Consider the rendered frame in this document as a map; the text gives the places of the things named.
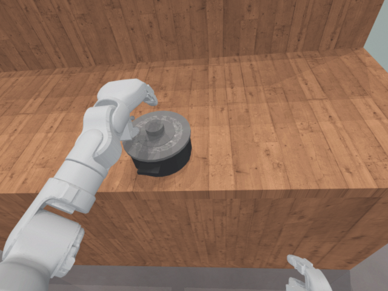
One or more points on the left robot forearm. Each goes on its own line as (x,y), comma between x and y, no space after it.
(75,184)

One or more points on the robot left upper arm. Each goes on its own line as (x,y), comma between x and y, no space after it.
(46,248)

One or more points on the left robot hand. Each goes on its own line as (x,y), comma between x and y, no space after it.
(131,92)

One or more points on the lid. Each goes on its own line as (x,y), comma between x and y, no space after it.
(147,148)

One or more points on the right robot hand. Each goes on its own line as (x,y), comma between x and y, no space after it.
(314,278)

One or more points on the table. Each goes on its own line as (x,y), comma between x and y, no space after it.
(288,115)

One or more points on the pot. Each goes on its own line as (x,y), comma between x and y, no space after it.
(167,166)

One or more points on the knob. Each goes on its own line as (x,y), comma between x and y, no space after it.
(154,127)

